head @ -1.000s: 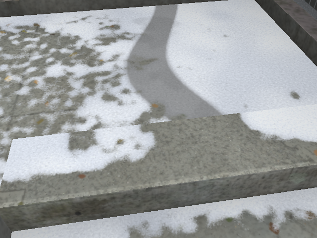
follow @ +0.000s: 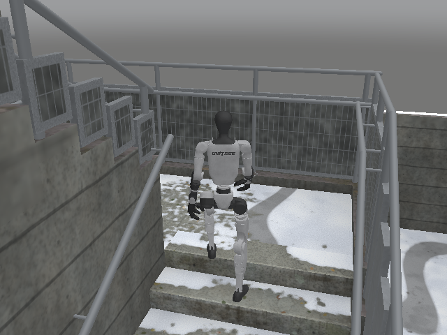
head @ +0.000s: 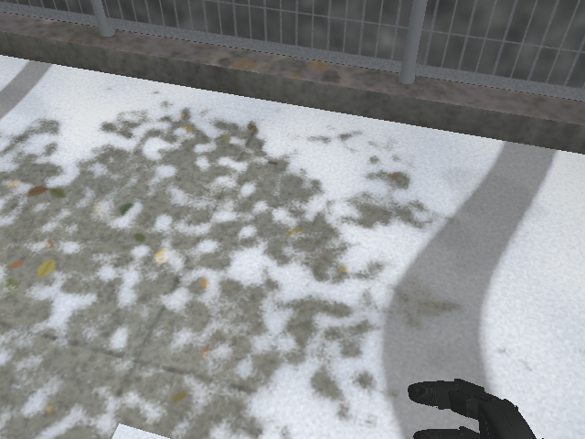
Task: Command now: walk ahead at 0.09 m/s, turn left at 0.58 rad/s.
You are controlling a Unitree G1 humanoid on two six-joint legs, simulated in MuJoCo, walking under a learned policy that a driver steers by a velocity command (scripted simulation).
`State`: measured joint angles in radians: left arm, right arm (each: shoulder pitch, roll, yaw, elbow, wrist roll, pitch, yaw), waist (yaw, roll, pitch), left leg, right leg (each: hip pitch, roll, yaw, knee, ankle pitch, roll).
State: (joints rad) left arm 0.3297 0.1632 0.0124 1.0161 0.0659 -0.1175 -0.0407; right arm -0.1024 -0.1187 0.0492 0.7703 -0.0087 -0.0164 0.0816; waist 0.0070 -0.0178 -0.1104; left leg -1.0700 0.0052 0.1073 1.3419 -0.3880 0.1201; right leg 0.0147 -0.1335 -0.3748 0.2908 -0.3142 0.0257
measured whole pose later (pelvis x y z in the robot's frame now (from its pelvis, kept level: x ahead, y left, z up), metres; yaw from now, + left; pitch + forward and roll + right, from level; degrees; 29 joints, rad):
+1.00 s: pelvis +0.26 -0.03 +0.16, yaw +25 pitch +4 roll +2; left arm 0.51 0.13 -0.03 0.93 0.07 -0.12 -0.06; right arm 0.00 -0.18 -0.03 0.75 -0.07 -0.08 0.07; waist 0.10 0.00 -0.10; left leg -0.85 0.03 0.00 0.93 0.09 0.02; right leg 0.07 0.01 -0.04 0.20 -0.34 -0.05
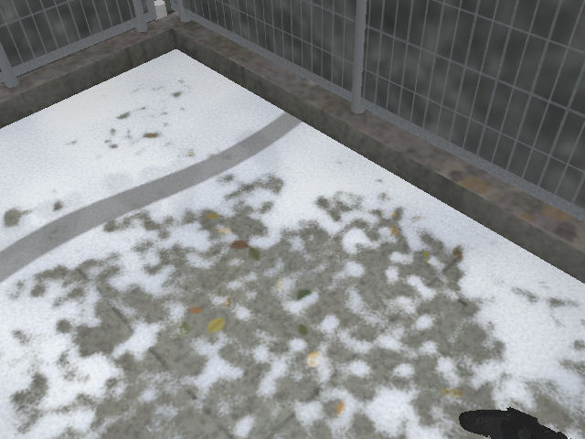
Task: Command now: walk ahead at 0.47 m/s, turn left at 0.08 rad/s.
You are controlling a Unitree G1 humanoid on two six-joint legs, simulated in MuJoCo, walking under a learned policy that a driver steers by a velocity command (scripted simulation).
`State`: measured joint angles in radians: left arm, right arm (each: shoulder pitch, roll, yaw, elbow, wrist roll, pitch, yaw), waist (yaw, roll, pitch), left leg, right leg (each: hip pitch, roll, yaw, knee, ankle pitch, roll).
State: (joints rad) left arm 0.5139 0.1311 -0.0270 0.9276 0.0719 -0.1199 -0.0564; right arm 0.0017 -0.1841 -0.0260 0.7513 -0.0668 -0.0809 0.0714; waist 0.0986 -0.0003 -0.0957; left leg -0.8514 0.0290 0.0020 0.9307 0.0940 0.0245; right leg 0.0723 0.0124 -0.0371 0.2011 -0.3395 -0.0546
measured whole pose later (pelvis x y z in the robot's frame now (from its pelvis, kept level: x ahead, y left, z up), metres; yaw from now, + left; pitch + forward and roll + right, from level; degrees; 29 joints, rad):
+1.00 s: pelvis +0.58 -0.03 +0.00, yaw -15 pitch +3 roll +0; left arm 0.22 0.25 0.05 0.73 0.01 -0.03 0.01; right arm 0.04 -0.26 -0.04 0.72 -0.02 -0.07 -0.04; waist 0.03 0.04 0.05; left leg -0.69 0.07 -0.08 0.88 -0.14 -0.06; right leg -0.28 0.10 0.05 0.37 -0.14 -0.08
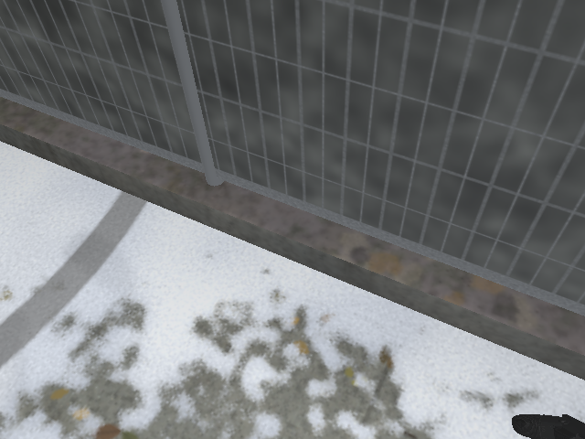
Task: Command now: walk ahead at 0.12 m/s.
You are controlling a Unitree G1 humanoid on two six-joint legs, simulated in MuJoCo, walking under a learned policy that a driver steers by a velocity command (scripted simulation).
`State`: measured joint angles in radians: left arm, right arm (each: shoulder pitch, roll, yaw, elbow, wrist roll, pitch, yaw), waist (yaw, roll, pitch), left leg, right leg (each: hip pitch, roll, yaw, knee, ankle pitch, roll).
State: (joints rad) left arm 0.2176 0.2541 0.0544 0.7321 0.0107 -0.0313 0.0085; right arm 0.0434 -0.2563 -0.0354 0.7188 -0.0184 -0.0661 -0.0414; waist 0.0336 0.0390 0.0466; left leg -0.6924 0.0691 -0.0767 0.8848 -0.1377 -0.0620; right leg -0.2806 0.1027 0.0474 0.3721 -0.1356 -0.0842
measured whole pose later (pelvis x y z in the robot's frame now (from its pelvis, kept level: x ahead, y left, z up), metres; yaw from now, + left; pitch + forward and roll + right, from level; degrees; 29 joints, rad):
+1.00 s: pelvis +0.09 +0.05 -0.01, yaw +32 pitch +3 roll +0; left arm 0.22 0.29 0.08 0.75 -0.01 0.00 0.04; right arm 0.12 -0.27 -0.08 0.58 0.02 0.06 0.02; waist 0.05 -0.01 0.02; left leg -0.35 0.01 0.03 0.57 -0.22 0.01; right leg -0.27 -0.14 -0.14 0.56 -0.32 0.06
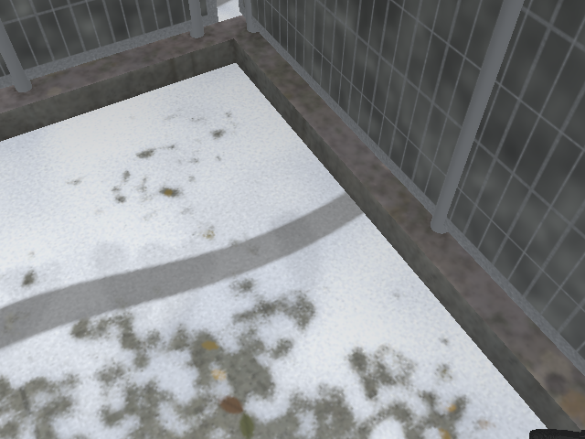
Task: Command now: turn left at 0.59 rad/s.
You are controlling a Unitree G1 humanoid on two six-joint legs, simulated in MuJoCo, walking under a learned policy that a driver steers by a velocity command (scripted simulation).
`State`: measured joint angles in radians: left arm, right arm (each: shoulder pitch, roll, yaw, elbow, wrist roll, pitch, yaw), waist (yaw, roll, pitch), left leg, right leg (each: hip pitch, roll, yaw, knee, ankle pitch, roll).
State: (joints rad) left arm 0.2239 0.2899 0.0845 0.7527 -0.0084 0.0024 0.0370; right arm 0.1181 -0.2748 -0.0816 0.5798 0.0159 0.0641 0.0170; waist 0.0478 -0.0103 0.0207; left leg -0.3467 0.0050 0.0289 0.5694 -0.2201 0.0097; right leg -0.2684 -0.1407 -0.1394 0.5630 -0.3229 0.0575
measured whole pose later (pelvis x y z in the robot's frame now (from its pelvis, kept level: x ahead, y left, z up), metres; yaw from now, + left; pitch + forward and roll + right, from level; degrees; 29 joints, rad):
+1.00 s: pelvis -0.02 +0.04 +0.00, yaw +36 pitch +2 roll -1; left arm 0.16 0.33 0.09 0.70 0.00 0.01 0.02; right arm 0.23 -0.29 -0.07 0.59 0.01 0.02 0.00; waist 0.00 -0.05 0.03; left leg -0.31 -0.03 -0.03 0.57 -0.30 0.06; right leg -0.48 -0.06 -0.01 1.03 -0.48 0.03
